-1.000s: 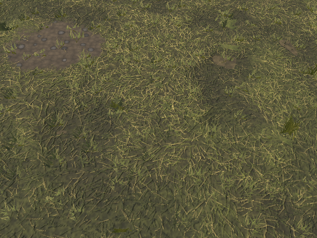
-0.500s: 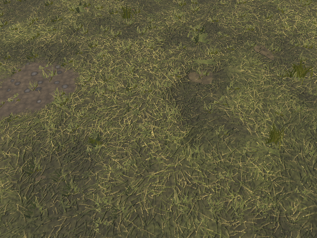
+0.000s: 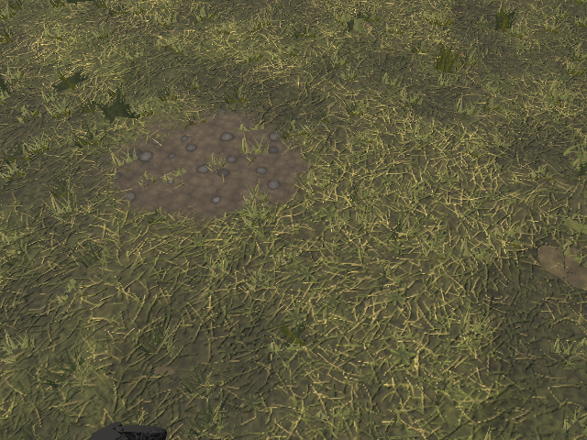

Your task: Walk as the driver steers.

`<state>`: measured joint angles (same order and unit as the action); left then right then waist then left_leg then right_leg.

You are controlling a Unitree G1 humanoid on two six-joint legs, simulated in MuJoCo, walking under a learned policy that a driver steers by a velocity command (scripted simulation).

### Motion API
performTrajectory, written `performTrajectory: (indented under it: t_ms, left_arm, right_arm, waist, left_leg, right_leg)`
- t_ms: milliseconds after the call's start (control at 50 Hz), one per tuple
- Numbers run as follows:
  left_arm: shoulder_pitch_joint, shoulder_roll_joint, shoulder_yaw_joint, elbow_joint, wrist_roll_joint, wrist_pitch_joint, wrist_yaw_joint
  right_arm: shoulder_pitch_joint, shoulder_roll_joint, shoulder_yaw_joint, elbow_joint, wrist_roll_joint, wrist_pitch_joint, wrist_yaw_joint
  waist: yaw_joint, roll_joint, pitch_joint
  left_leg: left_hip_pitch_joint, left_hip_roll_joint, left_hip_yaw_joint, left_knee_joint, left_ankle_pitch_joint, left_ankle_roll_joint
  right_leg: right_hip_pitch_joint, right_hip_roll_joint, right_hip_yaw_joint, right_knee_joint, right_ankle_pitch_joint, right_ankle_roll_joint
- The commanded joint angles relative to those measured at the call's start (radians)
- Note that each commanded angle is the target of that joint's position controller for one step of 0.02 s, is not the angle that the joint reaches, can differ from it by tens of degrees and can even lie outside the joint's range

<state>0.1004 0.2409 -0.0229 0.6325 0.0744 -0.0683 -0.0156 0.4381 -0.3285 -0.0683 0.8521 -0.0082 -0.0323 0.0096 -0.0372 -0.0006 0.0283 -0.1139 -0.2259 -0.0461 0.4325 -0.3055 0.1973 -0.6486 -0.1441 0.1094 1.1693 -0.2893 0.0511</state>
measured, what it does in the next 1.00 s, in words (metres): walks ahead: right foot, then left foot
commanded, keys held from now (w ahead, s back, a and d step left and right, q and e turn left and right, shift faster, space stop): w+q+shift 0.08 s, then w+shift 0.28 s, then w+e+shift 0.28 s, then e+shift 0.36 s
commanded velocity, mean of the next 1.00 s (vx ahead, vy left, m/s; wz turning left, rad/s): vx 0.81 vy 0.00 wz -0.12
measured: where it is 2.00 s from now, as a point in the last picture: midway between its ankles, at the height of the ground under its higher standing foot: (269, 243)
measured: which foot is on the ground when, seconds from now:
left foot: down 0.00-0.20, up 0.22-0.62, down 0.64-1.00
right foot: up 0.00-0.20, down 0.22-0.64, up 0.66-1.00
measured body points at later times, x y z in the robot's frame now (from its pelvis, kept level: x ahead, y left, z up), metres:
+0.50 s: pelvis +0.47 -0.03 +0.01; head +0.49 -0.02 +0.46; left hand +0.31 +0.21 -0.11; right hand +0.76 -0.19 -0.05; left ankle +0.56 +0.13 -0.67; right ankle +0.40 -0.15 -0.73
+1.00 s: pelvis +0.87 +0.05 -0.01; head +0.91 +0.02 +0.44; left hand +1.12 +0.28 -0.08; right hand +0.88 -0.27 -0.13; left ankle +0.74 +0.17 -0.72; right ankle +1.03 -0.04 -0.71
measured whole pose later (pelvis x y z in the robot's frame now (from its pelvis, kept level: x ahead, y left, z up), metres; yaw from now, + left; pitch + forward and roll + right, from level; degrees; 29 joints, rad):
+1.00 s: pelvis +0.87 +0.05 -0.01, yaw -10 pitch +0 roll +2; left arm 0.08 0.36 0.09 0.64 -0.02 -0.01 -0.05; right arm 0.24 -0.33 -0.07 0.82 0.05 -0.07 -0.04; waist -0.06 -0.02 0.11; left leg 0.00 0.04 0.28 0.52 -0.45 -0.02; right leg -0.59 0.00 -0.09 0.62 0.01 -0.06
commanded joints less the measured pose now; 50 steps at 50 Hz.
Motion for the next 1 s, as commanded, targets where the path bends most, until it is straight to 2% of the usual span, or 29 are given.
performTrajectory:
  t_ms: [20, 80, 140, 180, 200, 220, 240, 260, 280, 300, 320, 380, 440, 480, 520, 580, 620, 640, 660, 680, 700, 720, 760, 780, 820, 860, 900, 960, 1000]
  left_arm:
    - [-0.097, 0.105, 0.016, -0.095, -0.010, 0.013, -0.013]
    - [-0.188, 0.089, 0.005, -0.128, -0.033, 0.006, -0.019]
    - [-0.158, 0.118, 0.016, -0.118, -0.034, -0.007, -0.011]
    - [0.046, 0.202, 0.055, -0.058, -0.039, -0.012, 0.010]
    - [0.247, 0.238, 0.077, -0.003, -0.049, -0.011, 0.027]
    - [0.458, 0.287, 0.103, 0.052, -0.038, -0.010, 0.051]
    - [0.464, 0.376, 0.123, 0.069, 0.008, -0.018, 0.048]
    - [0.375, 0.328, 0.125, 0.063, -0.012, -0.012, 0.024]
    - [0.252, 0.230, 0.112, 0.050, -0.023, -0.013, 0.015]
    - [0.220, 0.175, 0.102, 0.067, -0.025, -0.015, 0.007]
    - [0.240, 0.143, 0.092, 0.097, -0.021, -0.018, 0.006]
    - [0.333, 0.099, 0.073, 0.193, -0.042, -0.041, 0.005]
    - [0.356, 0.137, 0.078, 0.218, -0.061, -0.053, 0.004]
    - [0.338, 0.155, 0.088, 0.212, -0.063, -0.056, 0.005]
    - [0.358, 0.209, 0.102, 0.221, -0.078, -0.059, 0.002]
    - [0.401, 0.243, 0.107, 0.245, -0.082, -0.054, -0.002]
    - [0.403, 0.278, 0.115, 0.257, -0.072, -0.042, 0.004]
    - [0.381, 0.245, 0.109, 0.245, -0.070, -0.042, 0.003]
    - [0.429, 0.073, 0.077, 0.204, -0.081, -0.042, 0.008]
    - [0.459, 0.091, 0.079, 0.161, -0.116, -0.028, 0.017]
    - [0.362, 0.149, 0.095, 0.167, -0.095, -0.009, 0.029]
    - [0.307, 0.137, 0.095, 0.171, -0.083, 0.002, 0.027]
    - [0.312, 0.099, 0.102, 0.177, -0.060, 0.033, 0.011]
    - [0.306, 0.082, 0.108, 0.134, -0.135, 0.029, 0.022]
    - [0.213, 0.076, 0.103, 0.083, -0.138, 0.047, 0.022]
    - [0.153, 0.061, 0.093, 0.035, -0.110, 0.046, 0.006]
    - [0.176, 0.056, 0.091, 0.040, -0.090, 0.040, -0.025]
    - [0.240, 0.146, 0.125, 0.033, -0.087, 0.064, -0.049]
    - [0.389, 0.243, 0.172, 0.052, -0.087, 0.077, -0.039]
  right_arm:
    - [-0.057, -0.135, -0.030, -0.088, 0.005, -0.047, -0.003]
    - [0.012, -0.157, -0.042, -0.066, 0.015, -0.046, 0.003]
    - [0.014, -0.168, -0.042, -0.045, 0.018, -0.055, -0.008]
    - [-0.004, -0.219, -0.049, -0.035, -0.001, -0.062, -0.013]
    - [-0.068, -0.235, -0.052, -0.039, -0.016, -0.061, -0.012]
    - [-0.111, -0.166, -0.036, -0.051, -0.030, -0.069, -0.014]
    - [0.026, 0.032, 0.011, -0.092, 0.010, -0.072, -0.008]
    - [0.044, -0.028, 0.024, -0.092, 0.009, -0.072, -0.007]
    - [-0.057, -0.075, 0.017, -0.085, -0.003, -0.061, -0.007]
    - [-0.131, -0.084, 0.019, -0.098, -0.016, -0.055, 0.004]
    - [-0.201, -0.076, 0.021, -0.117, -0.026, -0.049, 0.015]
    - [-0.238, -0.009, 0.047, -0.162, -0.042, -0.029, 0.038]
    - [-0.392, -0.016, 0.070, -0.246, -0.065, -0.033, 0.049]
    - [-0.496, -0.005, 0.091, -0.283, -0.051, -0.048, 0.064]
    - [-0.535, 0.008, 0.101, -0.284, -0.033, -0.052, 0.074]
    - [-0.500, -0.052, 0.076, -0.265, -0.034, -0.053, 0.043]
    - [-0.229, -0.105, 0.042, -0.181, -0.042, -0.060, 0.012]
    - [-0.063, -0.160, 0.016, -0.144, -0.055, -0.064, -0.011]
    - [0.043, -0.236, -0.005, -0.138, -0.095, -0.070, -0.027]
    - [-0.002, -0.247, -0.011, -0.161, -0.076, -0.056, -0.025]
    - [-0.097, -0.152, 0.003, -0.164, -0.057, -0.055, -0.021]
    - [-0.144, -0.068, 0.022, -0.157, -0.047, -0.064, -0.015]
    - [-0.144, -0.013, 0.037, -0.128, -0.031, -0.073, -0.014]
    - [-0.250, -0.018, 0.019, -0.142, 0.008, -0.082, -0.014]
    - [-0.345, 0.007, 0.019, -0.142, 0.023, -0.084, -0.024]
    - [-0.423, -0.037, 0.005, -0.155, 0.023, -0.075, -0.045]
    - [-0.406, -0.092, -0.014, -0.148, 0.029, -0.069, -0.063]
    - [-0.397, -0.149, -0.033, -0.149, 0.065, -0.062, -0.060]
    - [-0.410, -0.154, -0.037, -0.164, 0.074, -0.046, -0.048]
  waist:
    - [0.023, -0.023, 0.144]
    - [-0.051, 0.038, 0.081]
    - [-0.043, 0.050, 0.004]
    - [0.063, 0.083, -0.140]
    - [0.196, 0.084, -0.218]
    - [0.289, 0.044, -0.300]
    - [0.149, -0.322, -0.386]
    - [0.119, -0.306, -0.392]
    - [0.099, -0.146, -0.211]
    - [0.093, -0.028, -0.126]
    - [0.091, 0.010, -0.073]
    - [0.045, -0.070, 0.001]
    - [0.025, -0.064, 0.088]
    - [0.035, -0.046, 0.118]
    - [0.047, -0.056, 0.101]
    - [0.032, -0.054, 0.024]
    - [-0.097, -0.065, -0.152]
    - [-0.171, -0.047, -0.237]
    - [-0.125, 0.185, -0.373]
    - [-0.080, 0.282, -0.472]
    - [-0.050, 0.127, -0.288]
    - [-0.036, 0.074, -0.161]
    - [0.022, 0.095, -0.076]
    - [0.052, 0.227, -0.083]
    - [0.079, 0.153, -0.009]
    - [0.095, 0.091, 0.034]
    - [0.090, 0.091, -0.031]
    - [0.140, 0.090, -0.103]
    - [0.232, 0.057, -0.174]
  left_leg:
    - [-0.275, 0.205, -0.304, -0.303, 0.199, 0.117]
    - [-0.151, 0.211, -0.307, -0.263, 0.510, 0.061]
    - [0.020, 0.248, -0.278, -0.186, 0.803, 0.011]
    - [0.123, 0.284, -0.286, 0.050, 1.071, -0.030]
    - [0.072, 0.268, -0.256, 0.280, 1.045, -0.045]
    - [-0.097, 0.224, -0.210, 0.592, 0.827, -0.054]
    - [-0.435, 0.065, -0.139, 0.973, -0.136, -0.093]
    - [-0.559, 0.095, -0.138, 1.032, -0.110, -0.075]
    - [-0.585, 0.176, -0.115, 0.996, 0.017, -0.075]
    - [-0.564, 0.205, -0.093, 0.950, 0.065, -0.079]
    - [-0.553, 0.223, -0.091, 0.908, 0.060, -0.079]
    - [-0.580, 0.246, -0.113, 0.826, 0.017, -0.091]
    - [-0.673, 0.313, -0.010, 0.630, 0.092, -0.136]
    - [-0.525, 0.311, 0.031, 0.362, 0.242, -0.163]
    - [-0.304, 0.263, 0.091, 0.242, 0.339, -0.165]
    - [-0.200, 0.218, 0.090, 0.148, 0.313, -0.144]
    - [0.112, 0.181, 0.090, 0.122, 0.187, -0.128]
    - [0.344, 0.304, -0.011, 0.143, 0.074, -0.120]
    - [0.541, 0.637, -0.399, 0.081, -0.145, -0.087]
    - [0.530, 0.759, -0.759, -0.089, -0.025, -0.012]
    - [0.397, 0.690, -0.561, -0.066, 0.184, -0.024]
    - [0.269, 0.640, -0.361, -0.033, 0.479, -0.029]
    - [0.103, 0.565, -0.124, -0.045, 0.812, -0.059]
    - [0.104, 0.535, -0.062, -0.066, 0.799, -0.043]
    - [0.001, 0.537, 0.017, -0.144, 0.711, -0.048]
    - [-0.108, 0.496, 0.138, -0.189, 0.702, -0.068]
    - [-0.104, 0.431, 0.245, -0.139, 0.710, -0.095]
    - [-0.027, 0.446, 0.262, 0.028, 0.910, -0.120]
    - [-0.070, 0.438, 0.255, 0.322, 0.855, -0.156]
  right_leg:
    - [0.041, 0.028, -0.122, -0.249, 0.170, 0.032]
    - [0.120, 0.095, -0.147, -0.482, 0.369, 0.005]
    - [0.251, 0.141, -0.151, -0.630, 0.411, -0.048]
    - [0.466, 0.192, -0.135, -0.614, 0.271, -0.080]
    - [0.649, 0.167, -0.143, -0.632, 0.211, -0.093]
    - [0.876, 0.060, -0.041, -0.576, -0.005, -0.108]
    - [1.091, -0.249, 0.510, -0.705, -0.261, -0.221]
    - [1.039, -0.258, 0.829, -0.895, -0.440, -0.267]
    - [0.870, -0.214, 0.648, -0.918, -0.456, -0.260]
    - [0.739, -0.171, 0.507, -0.915, -0.320, -0.252]
    - [0.657, -0.119, 0.383, -0.919, -0.199, -0.226]
    - [0.549, -0.069, 0.257, -0.977, -0.089, -0.228]
    - [0.485, -0.049, 0.194, -1.079, 0.025, -0.269]
    - [0.376, 0.007, 0.103, -1.128, 0.148, -0.251]
    - [0.311, 0.001, 0.072, -1.180, 0.341, -0.244]
    - [0.511, -0.015, 0.051, -1.020, 0.723, -0.216]
    - [0.507, 0.021, 0.025, -0.618, 0.870, -0.184]
    - [0.325, 0.072, 0.018, -0.344, 0.661, -0.172]
    - [0.105, 0.164, -0.032, 0.034, -0.090, -0.155]
    - [-0.021, 0.209, -0.030, 0.244, -0.193, -0.147]
    - [-0.087, 0.132, -0.035, 0.241, -0.099, -0.143]
    - [-0.086, 0.109, -0.054, 0.193, -0.066, -0.130]
    - [-0.017, 0.079, -0.062, 0.132, -0.079, -0.103]
    - [-0.030, 0.030, -0.030, 0.133, -0.069, -0.072]
    - [-0.044, 0.010, -0.056, -0.014, -0.060, -0.049]
    - [0.044, 0.036, -0.120, -0.265, 0.092, -0.036]
    - [0.218, 0.100, -0.187, -0.463, 0.345, -0.045]
    - [0.375, 0.176, -0.228, -0.511, 0.346, -0.107]
    - [0.594, 0.213, -0.215, -0.557, 0.345, -0.176]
